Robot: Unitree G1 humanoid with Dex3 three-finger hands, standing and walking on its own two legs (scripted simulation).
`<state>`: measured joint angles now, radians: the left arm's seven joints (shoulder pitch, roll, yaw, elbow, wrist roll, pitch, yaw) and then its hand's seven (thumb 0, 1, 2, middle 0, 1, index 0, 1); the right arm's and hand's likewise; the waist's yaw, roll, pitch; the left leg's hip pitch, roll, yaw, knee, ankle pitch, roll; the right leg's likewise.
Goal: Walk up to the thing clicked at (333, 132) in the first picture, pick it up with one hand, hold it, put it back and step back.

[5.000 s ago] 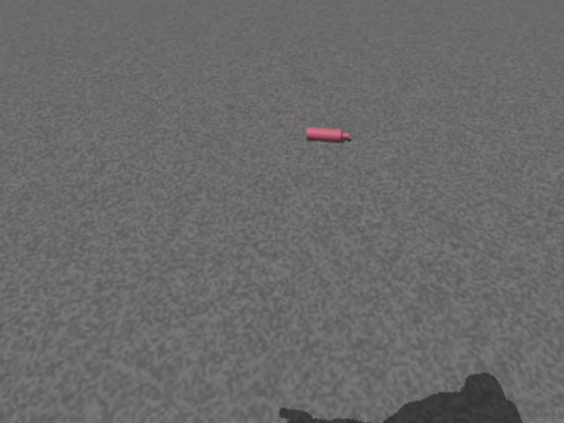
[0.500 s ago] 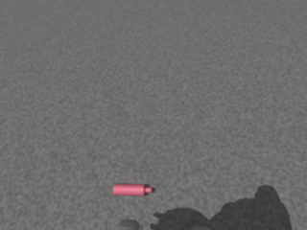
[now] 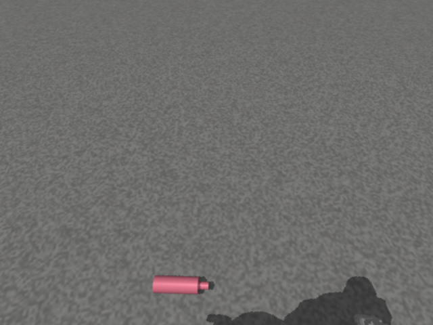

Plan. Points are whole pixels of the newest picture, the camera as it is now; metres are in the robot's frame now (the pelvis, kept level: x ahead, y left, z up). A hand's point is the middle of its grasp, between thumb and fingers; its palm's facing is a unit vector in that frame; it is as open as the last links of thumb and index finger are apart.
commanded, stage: walk up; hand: left
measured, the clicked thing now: (181, 284) +0.39 +0.17 -0.74
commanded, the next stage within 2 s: stand in 0.94 s
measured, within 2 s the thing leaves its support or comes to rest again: neither
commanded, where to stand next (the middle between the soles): +0.03 -0.02 m, yaw -2 degrees
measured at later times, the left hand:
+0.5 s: hand out of the picture +0.10 +0.25 -0.15, palm faces -0.06 -0.94 -0.34, open 7.4 cm
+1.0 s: hand out of the picture +0.12 +0.26 -0.14, palm faces -0.04 -0.94 -0.35, open 7.4 cm
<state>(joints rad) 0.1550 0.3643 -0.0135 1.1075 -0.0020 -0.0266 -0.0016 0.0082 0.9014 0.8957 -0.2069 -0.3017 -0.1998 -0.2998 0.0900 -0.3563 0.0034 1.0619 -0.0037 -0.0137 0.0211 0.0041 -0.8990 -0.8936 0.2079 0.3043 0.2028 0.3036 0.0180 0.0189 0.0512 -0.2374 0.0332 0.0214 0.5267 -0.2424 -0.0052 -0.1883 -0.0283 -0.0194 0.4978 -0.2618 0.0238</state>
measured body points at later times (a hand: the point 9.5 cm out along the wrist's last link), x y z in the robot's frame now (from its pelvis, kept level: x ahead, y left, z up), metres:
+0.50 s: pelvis +0.01 +0.00 +0.01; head +0.02 +0.00 +0.46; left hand +0.10 +0.30 -0.12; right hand +0.07 -0.31 -0.12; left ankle +0.03 +0.12 -0.74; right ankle +0.01 -0.14 -0.74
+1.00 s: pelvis +0.02 +0.01 +0.01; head +0.03 +0.00 +0.46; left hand +0.12 +0.31 -0.12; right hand +0.10 -0.30 -0.12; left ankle +0.03 +0.12 -0.74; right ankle +0.01 -0.14 -0.74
